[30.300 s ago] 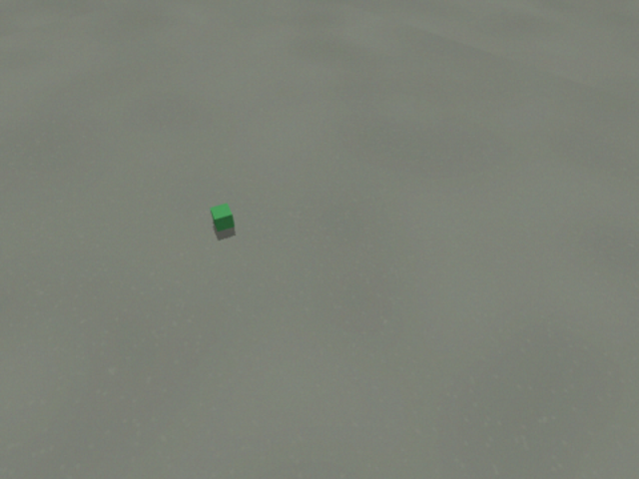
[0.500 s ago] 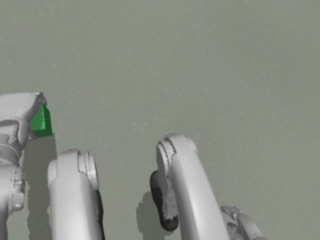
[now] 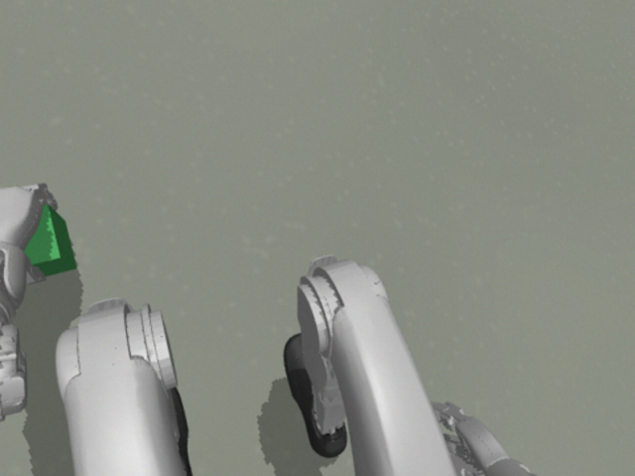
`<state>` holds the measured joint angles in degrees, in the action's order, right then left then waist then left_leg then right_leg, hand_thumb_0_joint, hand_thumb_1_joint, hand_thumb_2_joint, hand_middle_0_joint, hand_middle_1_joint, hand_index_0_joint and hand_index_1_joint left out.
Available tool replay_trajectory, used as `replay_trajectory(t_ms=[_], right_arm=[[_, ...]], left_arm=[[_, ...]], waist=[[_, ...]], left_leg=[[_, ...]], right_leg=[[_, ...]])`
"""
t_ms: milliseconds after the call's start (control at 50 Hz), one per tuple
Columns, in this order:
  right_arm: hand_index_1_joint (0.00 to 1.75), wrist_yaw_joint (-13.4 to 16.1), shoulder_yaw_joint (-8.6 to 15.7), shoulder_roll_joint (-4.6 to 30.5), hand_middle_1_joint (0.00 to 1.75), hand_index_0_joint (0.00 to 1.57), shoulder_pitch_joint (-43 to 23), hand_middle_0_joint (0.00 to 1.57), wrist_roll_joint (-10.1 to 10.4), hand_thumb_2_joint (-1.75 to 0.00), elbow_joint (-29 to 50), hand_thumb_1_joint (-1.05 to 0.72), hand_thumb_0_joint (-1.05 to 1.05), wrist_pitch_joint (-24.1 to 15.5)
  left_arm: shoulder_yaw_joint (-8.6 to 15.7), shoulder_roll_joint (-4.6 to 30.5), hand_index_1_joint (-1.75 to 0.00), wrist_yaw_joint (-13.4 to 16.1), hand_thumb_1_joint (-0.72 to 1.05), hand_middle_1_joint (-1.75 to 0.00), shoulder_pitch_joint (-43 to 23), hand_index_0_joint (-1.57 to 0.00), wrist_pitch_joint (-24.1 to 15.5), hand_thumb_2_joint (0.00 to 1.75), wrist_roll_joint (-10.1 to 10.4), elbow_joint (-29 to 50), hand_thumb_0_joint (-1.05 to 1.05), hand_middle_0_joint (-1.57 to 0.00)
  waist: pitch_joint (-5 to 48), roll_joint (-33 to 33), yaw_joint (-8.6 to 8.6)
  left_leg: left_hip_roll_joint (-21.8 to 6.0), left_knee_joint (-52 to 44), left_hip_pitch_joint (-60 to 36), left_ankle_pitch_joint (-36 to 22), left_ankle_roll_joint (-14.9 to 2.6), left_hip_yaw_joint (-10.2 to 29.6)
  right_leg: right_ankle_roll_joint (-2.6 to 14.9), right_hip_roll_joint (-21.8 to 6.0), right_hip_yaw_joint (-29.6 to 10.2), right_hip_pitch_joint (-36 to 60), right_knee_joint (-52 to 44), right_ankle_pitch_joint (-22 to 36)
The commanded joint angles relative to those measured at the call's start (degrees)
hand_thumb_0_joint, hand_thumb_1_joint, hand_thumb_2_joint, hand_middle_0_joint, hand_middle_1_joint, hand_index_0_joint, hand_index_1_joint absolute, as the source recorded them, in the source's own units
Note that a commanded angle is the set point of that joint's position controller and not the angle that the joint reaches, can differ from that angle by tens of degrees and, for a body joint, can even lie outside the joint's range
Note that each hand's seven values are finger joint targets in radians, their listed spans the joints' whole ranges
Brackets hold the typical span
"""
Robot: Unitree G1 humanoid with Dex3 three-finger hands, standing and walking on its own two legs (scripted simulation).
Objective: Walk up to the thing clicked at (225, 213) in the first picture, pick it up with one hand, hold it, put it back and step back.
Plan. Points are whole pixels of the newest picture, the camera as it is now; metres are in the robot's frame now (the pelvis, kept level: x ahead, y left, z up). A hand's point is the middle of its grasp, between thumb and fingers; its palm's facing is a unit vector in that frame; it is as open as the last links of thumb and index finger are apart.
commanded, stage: rest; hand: left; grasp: from above
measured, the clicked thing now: (31, 245) +0.42 +0.28 -0.24
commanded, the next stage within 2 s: open in 0.84 s
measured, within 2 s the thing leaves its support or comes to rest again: rests again in 0.44 s
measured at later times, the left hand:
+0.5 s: hand (27, 244) +0.42 +0.28 -0.23, palm faces -0.44 -0.11 -0.89, open 10.5 cm
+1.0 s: hand (23, 248) +0.42 +0.29 -0.23, palm faces -0.45 -0.10 -0.89, open 10.5 cm
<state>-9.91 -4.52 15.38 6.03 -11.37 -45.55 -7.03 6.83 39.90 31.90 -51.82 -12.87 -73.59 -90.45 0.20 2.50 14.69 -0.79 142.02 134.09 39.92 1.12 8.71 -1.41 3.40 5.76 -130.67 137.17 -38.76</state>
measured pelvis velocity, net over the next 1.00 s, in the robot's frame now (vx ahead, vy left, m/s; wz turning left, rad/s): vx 0.00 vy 0.01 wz -0.06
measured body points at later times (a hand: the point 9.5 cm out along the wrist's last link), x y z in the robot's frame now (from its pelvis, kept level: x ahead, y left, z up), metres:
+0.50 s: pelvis +0.00 +0.00 -0.02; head +0.24 +0.09 +0.35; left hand +0.44 +0.28 -0.18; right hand +0.05 -0.26 -0.10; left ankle +0.07 +0.13 -0.28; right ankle +0.10 -0.11 -0.28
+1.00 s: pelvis +0.00 +0.01 -0.02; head +0.23 +0.11 +0.35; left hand +0.44 +0.29 -0.18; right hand +0.04 -0.25 -0.10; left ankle +0.07 +0.13 -0.28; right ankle +0.10 -0.11 -0.28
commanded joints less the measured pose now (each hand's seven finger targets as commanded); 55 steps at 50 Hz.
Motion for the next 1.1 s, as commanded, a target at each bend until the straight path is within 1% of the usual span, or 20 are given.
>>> replay_trajectory(t_ms=[0, 80, 120, 140, 160, 200, 220, 360, 380, 420, 460, 500, 520, 560, 600, 660, 680, 920, 1000, 1080], right_arm=[[0.3, 0.0, 4.1, 15.4, 0.3, 0.2, 12.0, 0.2, -0.5, -0.9, 0.7, -0.9, 0.0, -0.5], [0.3, -0.7, 3.8, 15.9, 0.3, 0.2, 11.8, 0.2, -1.2, -0.9, 0.7, -0.9, 0.0, -1.0], [0.3, -1.1, 3.1, 15.3, 0.3, 0.2, 11.0, 0.2, -1.5, -0.9, 0.4, -0.9, 0.0, -1.6], [0.3, -1.2, 3.5, 16.6, 0.3, 0.2, 10.8, 0.2, -1.9, -0.9, 0.6, -0.9, 0.0, -2.0], [0.3, -1.4, 3.4, 16.3, 0.3, 0.2, 10.8, 0.2, -1.7, -0.9, 0.6, -0.9, 0.0, -2.1], [0.3, -2.0, 3.0, 16.2, 0.3, 0.2, 10.8, 0.2, -2.0, -0.9, -0.1, -0.9, 0.0, -2.4], [0.3, -2.1, 3.3, 17.1, 0.3, 0.2, 10.6, 0.2, -2.5, -0.9, 0.2, -0.9, 0.0, -2.8], [0.3, -3.4, 2.7, 17.5, 0.3, 0.2, 9.7, 0.2, -3.2, -0.9, 0.1, -0.9, 0.0, -3.7], [0.3, -3.8, 2.3, 17.4, 0.3, 0.2, 9.7, 0.2, -3.3, -0.9, 0.5, -0.9, 0.0, -4.0], [0.3, -3.9, 2.5, 17.8, 0.3, 0.2, 10.3, 0.2, -3.4, -0.9, -0.1, -0.9, 0.0, -3.9], [0.3, -4.1, 2.4, 18.1, 0.3, 0.2, 11.2, 0.2, -3.5, -0.9, -0.6, -0.9, 0.0, -4.0], [0.3, -4.6, 1.6, 17.4, 0.3, 0.2, 11.4, 0.2, -4.1, -0.9, -0.4, -0.9, 0.0, -4.3], [0.3, -4.7, 1.8, 17.6, 0.3, 0.2, 10.3, 0.2, -4.0, -0.9, 0.4, -0.9, 0.0, -4.5], [0.3, -4.8, 1.6, 18.0, 0.3, 0.2, 11.1, 0.2, -3.9, -0.9, -0.3, -0.9, 0.0, -4.8], [0.3, -4.7, 1.0, 17.5, 0.3, 0.2, 10.9, 0.2, -3.9, -0.9, -0.4, -0.9, 0.0, -4.6], [0.3, -5.0, 0.2, 16.9, 0.3, 0.2, 10.3, 0.2, -4.2, -0.9, -0.2, -0.9, 0.0, -4.8], [0.3, -4.7, 0.3, 18.3, 0.3, 0.2, 10.6, 0.2, -4.1, -0.9, -0.4, -0.9, 0.0, -4.5], [0.3, -5.0, -2.0, 18.4, 0.3, 0.2, 7.9, 0.2, -5.1, -0.9, 0.9, -0.9, 0.0, -5.8], [0.3, -5.3, -2.1, 18.6, 0.3, 0.2, 7.2, 0.2, -5.2, -0.9, 0.6, -0.89, 0.0, -6.6], [0.3, -6.1, -2.2, 18.9, 0.3, 0.2, 7.5, 0.2, -5.4, -0.9, 1.0, -0.89, 0.0, -7.5]], left_arm=[[2.4, 15.1, -0.63, 2.6, 0.61, -0.61, -14.2, -1.01, -1.3, 0.81, -0.5, 4.1, 0.0, -1.02], [2.5, 15.1, -0.64, 3.8, 0.64, -0.62, -15.3, -1.02, -2.3, 0.81, -1.2, 5.7, 0.0, -1.03], [0.2, 12.4, -0.63, 4.2, 0.65, -0.62, -14.8, -1.03, -2.2, 0.8, -1.0, 4.5, 0.0, -1.04], [2.6, 16.3, -0.63, 4.9, 0.67, -0.63, -17.3, -1.04, -2.6, 0.78, -1.3, 6.6, 0.0, -1.03], [2.6, 15.9, -0.63, 5.2, 0.65, -0.62, -14.8, -1.03, -2.6, 0.79, -1.4, 6.8, 0.0, -1.04], [1.8, 14.7, -0.64, 6.0, 0.68, -0.63, -14.4, -1.05, -2.3, 0.82, -1.4, 5.0, 0.0, -1.05], [3.4, 16.7, -0.63, 6.5, 0.68, -0.62, -15.5, -1.05, -2.3, 0.81, -2.0, 5.5, 0.0, -1.06], [3.5, 17.0, -0.64, 8.3, 0.69, -0.63, -15.2, -1.05, -1.2, 0.83, -2.3, 2.4, 0.0, -1.06], [2.1, 15.8, -0.64, 8.0, 0.69, -0.63, -15.7, -1.05, -1.1, 0.83, -2.4, 1.6, 0.0, -1.06], [4.3, 17.5, -0.63, 8.3, 0.69, -0.62, -13.3, -1.05, -0.6, 0.82, -1.8, 1.3, 0.0, -1.06], [5.3, 18.6, -0.64, 8.3, 0.69, -0.63, -13.2, -1.05, -0.5, 0.84, -1.4, -0.2, 0.0, -1.06], [4.4, 17.7, -0.64, 7.6, 0.71, -0.63, -13.6, -1.06, -0.5, 0.82, -1.3, -1.0, 0.0, -1.07], [1.8, 15.5, -0.63, 7.0, 0.71, -0.62, -15.1, -1.06, -0.5, 0.79, -1.1, -1.0, 0.0, -1.07], [3.7, 18.5, -0.62, 6.7, 0.69, -0.62, -15.1, -1.06, -0.8, 0.79, -0.6, -0.5, 0.0, -1.06], [4.2, 18.5, -0.63, 6.7, 0.68, -0.62, -12.7, -1.05, -1.2, 0.82, 0.0, -1.7, 0.0, -1.07], [1.0, 16.0, -0.64, 6.2, 0.69, -0.63, -15.0, -1.05, -2.2, 0.81, -0.2, -2.4, 0.0, -1.06], [2.8, 18.2, -0.63, 6.5, 0.68, -0.61, -13.1, -1.05, -2.5, 0.82, -0.4, -2.0, 0.0, -1.07], [-1.4, 16.4, -0.6, 8.7, 0.62, -0.58, -15.3, -1.0, -3.7, 0.77, -1.7, -5.7, 0.0, -1.02], [-2.1, 16.3, -0.65, 9.8, 0.3, -0.64, -15.4, -0.71, -2.9, 0.77, -2.0, -5.1, 0.0, -0.72], [-2.5, 16.0, -0.67, 10.4, 0.05, -0.65, -16.6, -0.56, -2.1, 0.78, -1.9, -4.7, 0.0, -0.58]], waist=[[36.1, -16.3, 0.64], [35.8, -18.3, 1.28], [35.3, -19.0, 1.59], [35.3, -19.5, 2.2], [36.5, -20.8, 0.79], [36.3, -20.7, 1.43], [35.5, -20.9, 2.19], [33.5, -21.7, 2.54], [32.5, -21.3, 3.21], [33.9, -20.0, 2.13], [33.4, -20.6, 2.59], [32.5, -19.6, 3.61], [32.1, -19.3, 4.04], [32.4, -19.1, 3.9], [33.6, -18.3, 3.12], [31.5, -17.2, 4.7], [32.8, -17.9, 3.58], [26.0, -18.2, 5.51], [27.1, -19.6, 5.05], [26.5, -19.2, 5.83]], left_leg=[[0.9, -12.4, -24.4, -8.9, -2.65, -5.7], [0.7, -12.0, -26.0, -9.2, -2.38, -5.2], [0.8, -12.1, -26.7, -8.2, -2.27, -5.0], [0.6, -11.4, -26.6, -8.5, -2.26, -4.7], [0.6, -12.0, -27.9, -9.5, -2.07, -4.7], [0.5, -11.7, -27.7, -9.5, -1.92, -4.4], [0.5, -11.2, -28.1, -10.4, -1.87, -4.4], [0.3, -10.8, -26.6, -9.6, -1.92, -4.1], [0.3, -10.6, -25.9, -9.2, -1.99, -4.1], [0.2, -10.3, -25.4, -11.1, -2.28, -4.1], [0.2, -10.2, -25.1, -10.9, -2.19, -4.0], [0.2, -9.9, -24.3, -10.1, -2.39, -3.8], [0.2, -9.5, -23.9, -9.0, -2.45, -3.8], [0.1, -9.3, -24.1, -9.4, -2.56, -3.7], [0.0, -9.6, -23.3, -9.5, -2.54, -3.3], [-0.1, -8.8, -22.7, -8.9, -2.58, -2.9], [0.1, -9.5, -23.9, -10.1, -2.49, -2.9], [-0.2, -10.7, -22.5, -5.0, -2.09, -1.5], [-0.3, -11.1, -23.8, -5.1, -1.78, -1.2], [-0.4, -10.6, -23.8, -5.6, -1.85, -1.1]], right_leg=[[3.18, 1.4, 4.9, 20.4, -13.2, 11.2], [3.16, 1.5, 5.8, 19.6, -12.7, 11.6], [3.13, 1.7, 6.0, 18.6, -12.3, 10.7], [3.01, 1.6, 6.7, 18.0, -11.9, 10.7], [3.13, 1.7, 6.5, 18.3, -11.5, 11.5], [3.23, 1.9, 6.8, 18.0, -10.8, 11.9], [2.95, 1.7, 7.5, 17.3, -10.5, 12.4], [2.96, 1.9, 7.6, 16.3, -10.1, 12.4], [2.98, 1.9, 7.5, 16.5, -10.2, 12.2], [2.7, 2.1, 7.3, 18.8, -11.0, 14.1], [2.78, 1.9, 7.3, 18.9, -10.7, 13.9], [2.66, 2.0, 7.5, 19.4, -10.7, 13.3], [2.83, 2.1, 7.1, 19.0, -10.8, 12.5], [2.61, 2.0, 7.2, 19.9, -11.0, 12.9], [2.71, 2.3, 6.9, 21.6, -11.6, 12.7], [2.66, 2.5, 7.0, 20.8, -11.3, 12.5], [2.71, 2.6, 7.8, 21.1, -11.4, 13.5], [2.87, 2.8, 9.4, 16.7, -10.9, 8.9], [2.97, 2.9, 9.3, 16.4, -10.6, 9.0], [2.67, 2.7, 9.5, 16.4, -10.6, 9.9]])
